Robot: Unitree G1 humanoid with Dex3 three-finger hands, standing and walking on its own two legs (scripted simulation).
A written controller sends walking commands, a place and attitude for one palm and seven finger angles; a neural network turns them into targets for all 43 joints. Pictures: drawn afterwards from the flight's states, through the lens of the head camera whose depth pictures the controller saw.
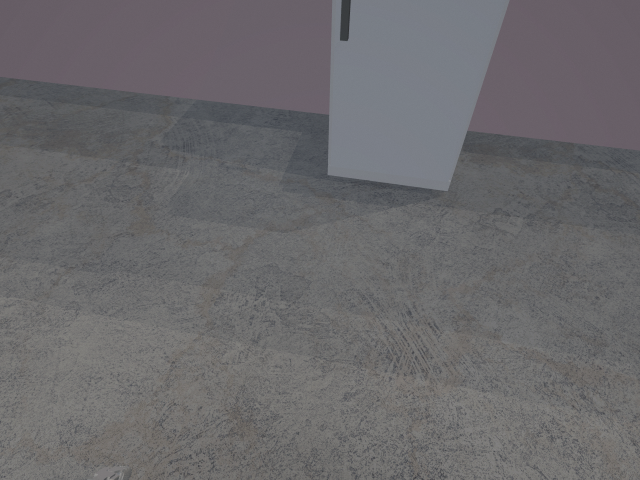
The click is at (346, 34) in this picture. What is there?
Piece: fridge door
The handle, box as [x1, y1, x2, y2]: [340, 0, 350, 40]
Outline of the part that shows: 342,0 340,40 347,40 350,0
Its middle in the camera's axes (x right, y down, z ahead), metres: +0.09 -0.86 +1.31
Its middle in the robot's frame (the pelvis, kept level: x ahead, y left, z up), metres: +1.57 -0.02 +0.11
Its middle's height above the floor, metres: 0.88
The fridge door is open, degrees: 0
